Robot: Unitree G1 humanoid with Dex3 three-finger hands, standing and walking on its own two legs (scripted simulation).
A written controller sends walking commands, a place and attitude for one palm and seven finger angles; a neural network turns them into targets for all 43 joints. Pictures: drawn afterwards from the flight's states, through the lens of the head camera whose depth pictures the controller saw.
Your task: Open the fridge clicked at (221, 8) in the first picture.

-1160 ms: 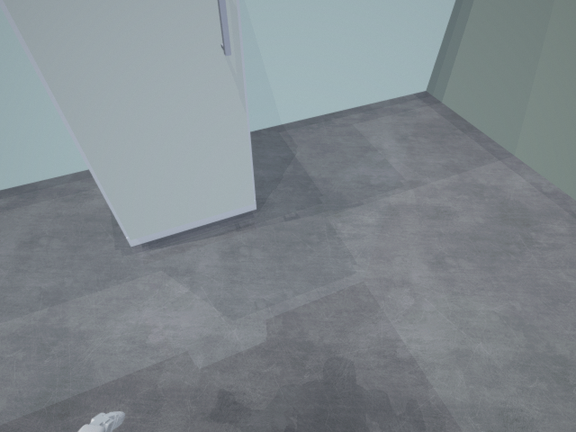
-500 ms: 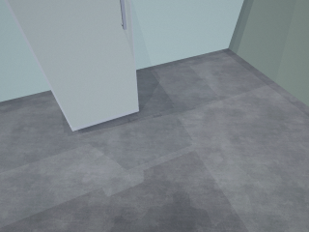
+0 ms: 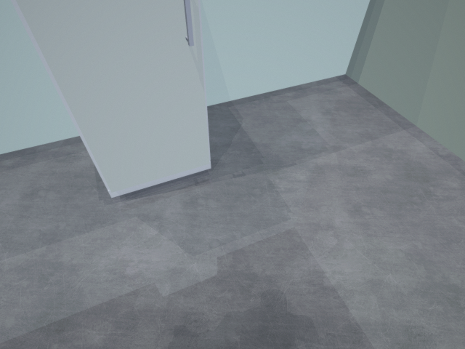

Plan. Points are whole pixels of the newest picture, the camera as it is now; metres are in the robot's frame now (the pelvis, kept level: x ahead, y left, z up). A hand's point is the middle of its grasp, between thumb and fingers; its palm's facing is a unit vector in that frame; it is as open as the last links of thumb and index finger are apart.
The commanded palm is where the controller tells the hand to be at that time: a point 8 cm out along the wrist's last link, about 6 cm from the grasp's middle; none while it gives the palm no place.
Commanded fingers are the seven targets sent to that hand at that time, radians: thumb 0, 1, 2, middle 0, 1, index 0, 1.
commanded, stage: look at it before walking up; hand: right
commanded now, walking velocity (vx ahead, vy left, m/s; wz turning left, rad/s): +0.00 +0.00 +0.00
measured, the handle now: (185, 1) +1.12 +0.23 +0.16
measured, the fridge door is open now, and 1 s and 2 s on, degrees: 0 0 0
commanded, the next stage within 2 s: walk to a spot facing it in 0.28 s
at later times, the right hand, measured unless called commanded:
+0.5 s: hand out of the picture +0.07 -0.24 -0.16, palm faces -0.01 +0.95 -0.32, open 7.4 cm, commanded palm none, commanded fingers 0.00 -0.90 -0.90 0.20 0.30 0.20 0.30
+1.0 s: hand (311, 302) +0.27 -0.16 -0.19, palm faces -0.13 +0.98 -0.17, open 7.4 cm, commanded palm none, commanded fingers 0.00 -0.90 -0.90 0.20 0.30 0.20 0.30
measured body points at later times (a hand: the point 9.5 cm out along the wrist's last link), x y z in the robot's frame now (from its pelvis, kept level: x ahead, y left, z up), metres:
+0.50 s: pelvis +0.01 +0.00 +0.00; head +0.01 +0.00 +0.45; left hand +0.08 +0.29 -0.14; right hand +0.07 -0.29 -0.14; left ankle +0.01 +0.12 -0.75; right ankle +0.00 -0.13 -0.74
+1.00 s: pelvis +0.16 +0.01 -0.02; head +0.20 +0.02 +0.43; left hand -0.02 +0.19 -0.16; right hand +0.27 -0.21 -0.17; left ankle +0.27 +0.13 -0.73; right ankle +0.01 -0.13 -0.74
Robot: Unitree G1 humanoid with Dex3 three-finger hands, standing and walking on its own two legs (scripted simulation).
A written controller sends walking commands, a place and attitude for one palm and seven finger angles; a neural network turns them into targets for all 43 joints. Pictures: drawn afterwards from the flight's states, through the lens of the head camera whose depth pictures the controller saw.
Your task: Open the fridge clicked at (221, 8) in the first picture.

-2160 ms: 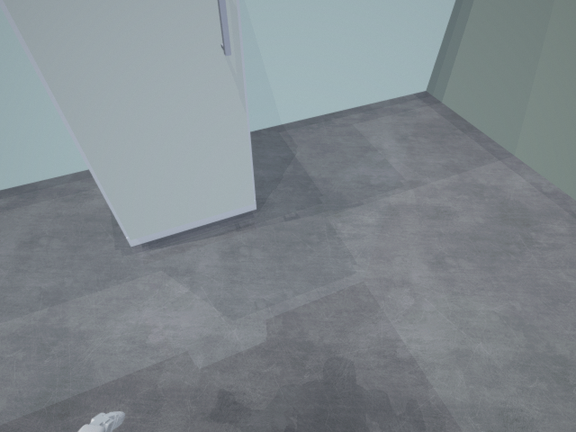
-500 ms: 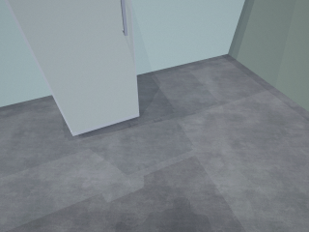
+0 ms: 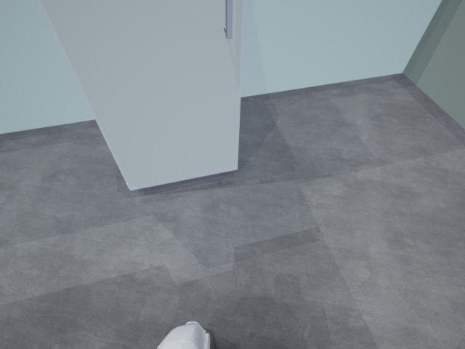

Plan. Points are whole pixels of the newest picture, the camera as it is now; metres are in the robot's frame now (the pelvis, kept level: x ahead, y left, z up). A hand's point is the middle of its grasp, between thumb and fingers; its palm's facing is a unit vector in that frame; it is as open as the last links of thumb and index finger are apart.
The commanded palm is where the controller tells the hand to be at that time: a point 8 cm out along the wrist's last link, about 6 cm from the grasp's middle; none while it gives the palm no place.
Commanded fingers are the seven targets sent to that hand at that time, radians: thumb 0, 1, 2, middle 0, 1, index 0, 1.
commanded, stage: walk to a spot facing it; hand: right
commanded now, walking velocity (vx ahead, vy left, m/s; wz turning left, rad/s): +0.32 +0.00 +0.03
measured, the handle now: out of the picture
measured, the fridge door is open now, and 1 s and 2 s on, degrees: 0 0 0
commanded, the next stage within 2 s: turn to face it in 0.16 s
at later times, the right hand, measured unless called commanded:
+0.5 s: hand out of the picture +0.13 -0.19 -0.18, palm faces +0.08 +0.99 -0.10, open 7.4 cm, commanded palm none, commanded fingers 0.00 -0.90 -0.90 0.20 0.30 0.20 0.30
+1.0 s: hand (324, 271) +0.31 -0.17 -0.14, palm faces -0.19 +0.94 -0.27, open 7.4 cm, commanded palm none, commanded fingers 0.00 -0.90 -0.90 0.20 0.30 0.20 0.30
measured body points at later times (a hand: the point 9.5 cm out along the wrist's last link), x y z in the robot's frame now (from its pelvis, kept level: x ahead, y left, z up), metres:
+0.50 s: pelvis +0.16 -0.03 +0.01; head +0.16 -0.07 +0.45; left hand +0.25 +0.20 -0.12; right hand +0.13 -0.24 -0.17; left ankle +0.13 +0.10 -0.69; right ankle +0.22 -0.12 -0.72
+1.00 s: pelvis +0.18 +0.00 +0.01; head +0.19 +0.03 +0.46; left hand +0.14 +0.24 -0.16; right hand +0.32 -0.22 -0.12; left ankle +0.18 +0.10 -0.72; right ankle +0.20 -0.13 -0.67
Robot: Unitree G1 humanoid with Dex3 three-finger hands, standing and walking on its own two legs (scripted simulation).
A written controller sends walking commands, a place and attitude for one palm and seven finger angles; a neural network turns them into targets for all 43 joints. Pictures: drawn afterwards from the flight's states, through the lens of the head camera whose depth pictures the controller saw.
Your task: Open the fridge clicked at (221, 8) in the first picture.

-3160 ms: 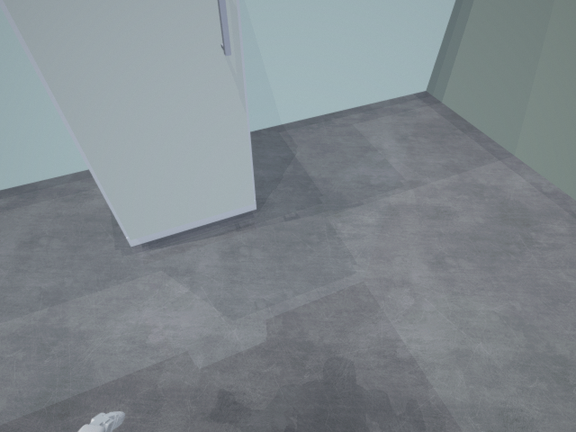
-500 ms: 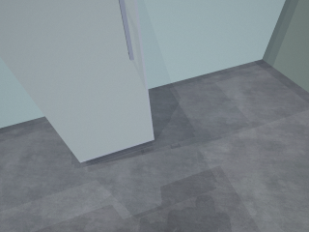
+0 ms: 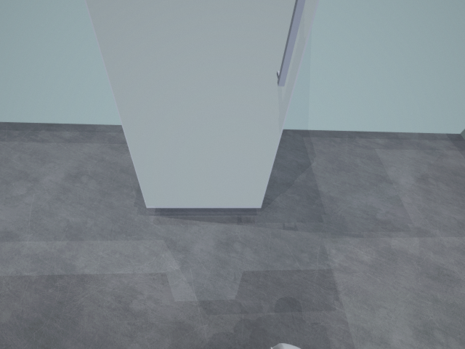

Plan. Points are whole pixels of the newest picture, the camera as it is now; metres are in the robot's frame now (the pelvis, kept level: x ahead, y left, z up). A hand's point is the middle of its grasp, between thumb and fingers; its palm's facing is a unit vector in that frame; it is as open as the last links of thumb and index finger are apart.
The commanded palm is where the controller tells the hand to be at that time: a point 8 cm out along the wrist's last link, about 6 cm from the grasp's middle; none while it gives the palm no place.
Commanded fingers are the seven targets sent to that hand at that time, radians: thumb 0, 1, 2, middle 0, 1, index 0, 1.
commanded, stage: take the last steps up to it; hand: right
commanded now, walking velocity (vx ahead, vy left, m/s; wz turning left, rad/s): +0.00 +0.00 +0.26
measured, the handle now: (291, 31) +0.80 -0.08 +0.17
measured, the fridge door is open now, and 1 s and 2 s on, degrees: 0 0 0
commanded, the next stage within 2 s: come to a stop and stand still in 1.10 s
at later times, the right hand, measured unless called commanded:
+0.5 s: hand out of the picture +0.11 -0.21 -0.16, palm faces -0.07 +0.99 -0.15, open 7.4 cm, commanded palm none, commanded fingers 0.00 -0.90 -0.90 0.20 0.30 0.20 0.30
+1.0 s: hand (305, 320) +0.22 -0.15 -0.17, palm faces -0.03 +0.99 -0.15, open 7.3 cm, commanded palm none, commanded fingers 0.00 -0.90 -0.90 0.20 0.30 0.20 0.30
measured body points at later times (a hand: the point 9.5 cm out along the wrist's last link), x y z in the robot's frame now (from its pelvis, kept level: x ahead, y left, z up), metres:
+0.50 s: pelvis +0.05 -0.03 +0.02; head +0.07 -0.05 +0.47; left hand -0.03 +0.18 -0.13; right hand +0.11 -0.26 -0.15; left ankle +0.07 +0.13 -0.66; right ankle +0.00 -0.13 -0.73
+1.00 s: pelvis +0.20 +0.02 +0.01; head +0.20 +0.00 +0.46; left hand +0.24 +0.26 -0.14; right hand +0.22 -0.20 -0.16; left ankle +0.17 +0.13 -0.73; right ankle +0.29 -0.09 -0.70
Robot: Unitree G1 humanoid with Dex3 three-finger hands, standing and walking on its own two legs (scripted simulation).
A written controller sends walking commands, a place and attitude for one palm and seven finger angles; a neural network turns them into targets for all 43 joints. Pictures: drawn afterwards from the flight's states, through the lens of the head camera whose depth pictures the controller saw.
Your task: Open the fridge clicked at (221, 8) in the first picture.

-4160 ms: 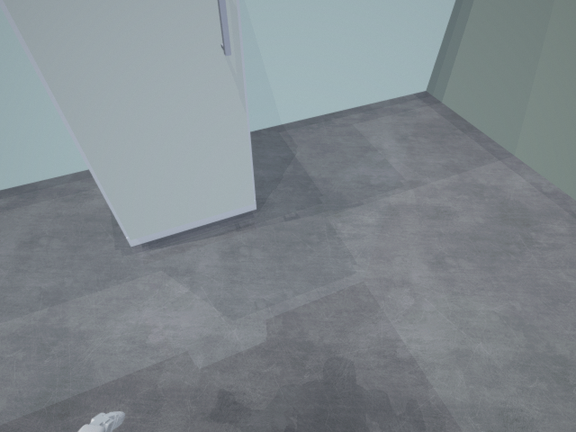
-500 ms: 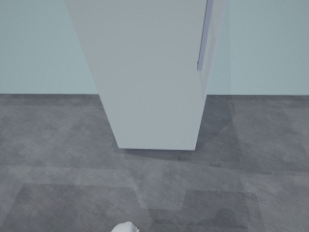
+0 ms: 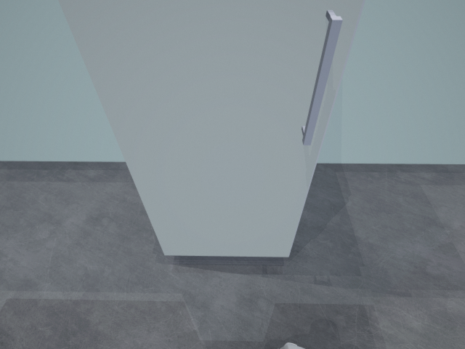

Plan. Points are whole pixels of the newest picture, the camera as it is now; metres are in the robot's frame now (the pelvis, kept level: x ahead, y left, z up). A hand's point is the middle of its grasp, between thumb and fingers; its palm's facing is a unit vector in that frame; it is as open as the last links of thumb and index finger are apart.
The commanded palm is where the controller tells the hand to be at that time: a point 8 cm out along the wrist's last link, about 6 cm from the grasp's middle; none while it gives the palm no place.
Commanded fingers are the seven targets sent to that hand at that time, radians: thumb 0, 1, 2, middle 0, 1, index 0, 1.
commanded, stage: take the last steps up to it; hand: right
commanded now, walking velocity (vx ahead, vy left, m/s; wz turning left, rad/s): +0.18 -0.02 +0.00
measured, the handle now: (317, 86) +0.59 -0.14 +0.17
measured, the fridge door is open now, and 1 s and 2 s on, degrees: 0 0 0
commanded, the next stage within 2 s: come to a stop and stand still in 0.10 s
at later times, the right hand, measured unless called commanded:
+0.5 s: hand out of the picture +0.14 -0.22 -0.18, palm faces +0.03 +0.98 -0.18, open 7.4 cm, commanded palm none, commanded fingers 0.00 -0.90 -0.90 0.20 0.30 0.20 0.30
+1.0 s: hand out of the picture +0.10 -0.17 -0.15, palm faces +0.08 +0.96 -0.27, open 7.3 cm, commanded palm none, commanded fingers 0.00 -0.90 -0.90 0.20 0.30 0.20 0.30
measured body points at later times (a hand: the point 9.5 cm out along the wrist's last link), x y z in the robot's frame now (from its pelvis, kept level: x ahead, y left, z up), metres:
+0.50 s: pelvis +0.09 -0.04 +0.01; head +0.12 -0.06 +0.46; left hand +0.09 +0.18 -0.14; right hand +0.14 -0.27 -0.16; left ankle +0.09 +0.12 -0.68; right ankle +0.12 -0.11 -0.74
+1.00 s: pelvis +0.06 +0.02 +0.01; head +0.08 +0.04 +0.45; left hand +0.10 +0.26 -0.16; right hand +0.09 -0.22 -0.13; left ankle +0.07 +0.12 -0.74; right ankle +0.03 -0.14 -0.68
